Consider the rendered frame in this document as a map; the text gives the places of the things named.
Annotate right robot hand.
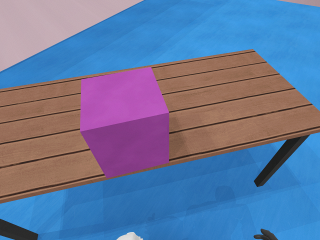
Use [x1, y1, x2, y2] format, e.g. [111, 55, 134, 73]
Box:
[253, 228, 278, 240]

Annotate table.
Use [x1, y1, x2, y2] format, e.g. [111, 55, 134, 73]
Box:
[0, 49, 320, 240]

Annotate carton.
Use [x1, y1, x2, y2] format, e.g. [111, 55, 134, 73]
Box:
[80, 67, 169, 178]

